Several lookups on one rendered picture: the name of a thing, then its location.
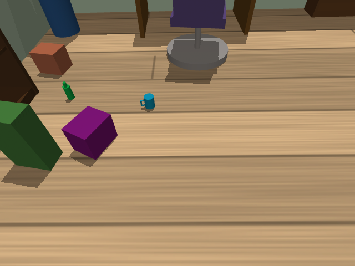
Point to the office chair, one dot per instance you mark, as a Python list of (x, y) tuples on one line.
[(198, 51)]

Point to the bookshelf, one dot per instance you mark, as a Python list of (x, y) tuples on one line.
[(330, 8), (15, 83)]

